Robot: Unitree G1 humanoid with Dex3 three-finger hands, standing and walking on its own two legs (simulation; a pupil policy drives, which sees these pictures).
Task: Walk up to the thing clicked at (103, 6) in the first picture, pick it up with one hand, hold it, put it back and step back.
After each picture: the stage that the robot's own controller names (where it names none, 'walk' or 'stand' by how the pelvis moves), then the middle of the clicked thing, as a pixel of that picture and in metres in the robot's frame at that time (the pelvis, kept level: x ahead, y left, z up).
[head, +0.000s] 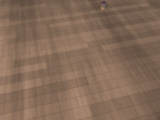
stand; (103, 5) +2.34 -0.35 -0.72
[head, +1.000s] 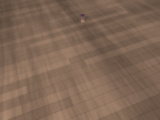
walk; (82, 18) +2.21 +0.08 -0.70
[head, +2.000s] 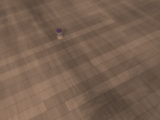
walk; (59, 33) +1.56 +0.32 -0.71
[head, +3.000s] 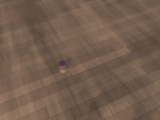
walk; (62, 66) +1.03 +0.25 -0.72
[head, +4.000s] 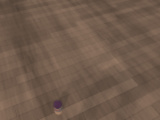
walk; (58, 107) +0.62 +0.18 -0.69
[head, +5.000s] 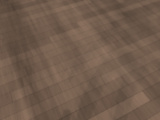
stand; out of the picture +0.37 +0.17 -0.69
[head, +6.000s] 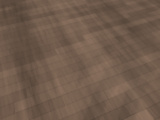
stand; out of the picture +0.33 +0.17 -0.72
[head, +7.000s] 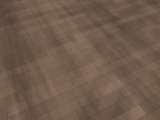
stand; out of the picture +0.32 +0.19 -0.72
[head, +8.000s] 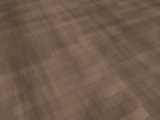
stand; out of the picture +0.33 +0.19 -0.72
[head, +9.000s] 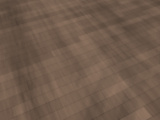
stand; out of the picture +0.32 +0.18 -0.73
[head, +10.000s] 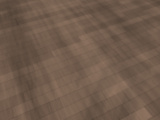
stand; out of the picture +0.32 +0.18 -0.73
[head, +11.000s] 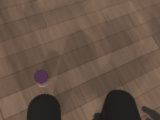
go down; (42, 78) +0.42 +0.16 -0.39
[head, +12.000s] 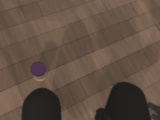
go down; (39, 72) +0.43 +0.16 -0.32
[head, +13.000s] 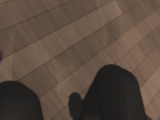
close in; out of the picture +0.43 +0.20 -0.24
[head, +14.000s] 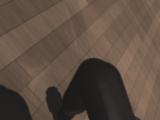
close; out of the picture +0.43 +0.22 -0.24
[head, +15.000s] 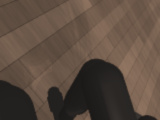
lift; out of the picture +0.40 +0.20 -0.24
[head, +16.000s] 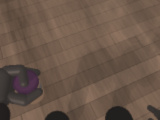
lift; (30, 88) +0.33 +0.18 -0.02
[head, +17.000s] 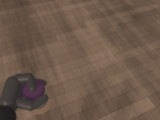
hold; (36, 97) +0.31 +0.16 +0.00
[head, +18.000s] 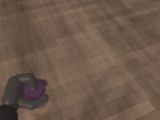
hold; (38, 97) +0.32 +0.16 +0.00
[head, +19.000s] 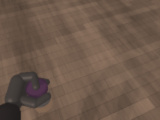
crouch; (40, 96) +0.33 +0.16 +0.00
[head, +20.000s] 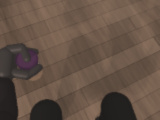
crouch; (30, 66) +0.42 +0.16 -0.09
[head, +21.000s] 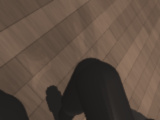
lower; out of the picture +0.45 +0.23 -0.24
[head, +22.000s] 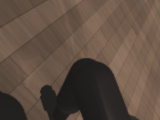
lower; out of the picture +0.46 +0.23 -0.25
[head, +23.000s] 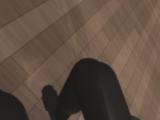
lower; out of the picture +0.46 +0.23 -0.24
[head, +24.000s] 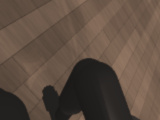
lower; out of the picture +0.45 +0.22 -0.24
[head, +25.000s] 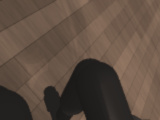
loosen; out of the picture +0.44 +0.21 -0.24
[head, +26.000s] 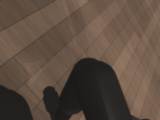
withdraw; out of the picture +0.43 +0.20 -0.24
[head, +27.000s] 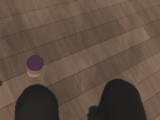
walk; (34, 66) +0.44 +0.16 -0.29
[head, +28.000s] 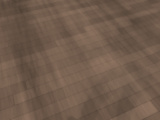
stand; out of the picture +0.36 +0.12 -0.65
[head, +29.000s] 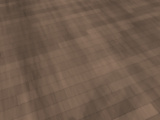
stand; out of the picture +0.37 +0.14 -0.66
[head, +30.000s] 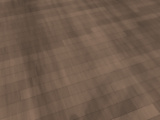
stand; out of the picture +0.37 +0.13 -0.67
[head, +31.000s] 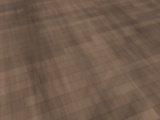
walk; out of the picture +0.39 +0.14 -0.72
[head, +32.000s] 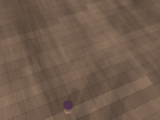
walk; (68, 107) +0.48 +0.09 -0.70
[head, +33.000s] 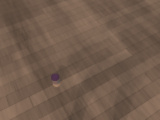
walk; (55, 80) +0.72 +0.22 -0.68
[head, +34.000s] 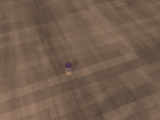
stand; (68, 68) +1.01 +0.16 -0.70
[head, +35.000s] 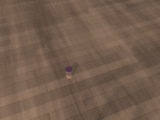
stand; (69, 72) +0.99 +0.14 -0.72
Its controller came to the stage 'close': yes
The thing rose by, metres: 0.72
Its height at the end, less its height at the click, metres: +0.00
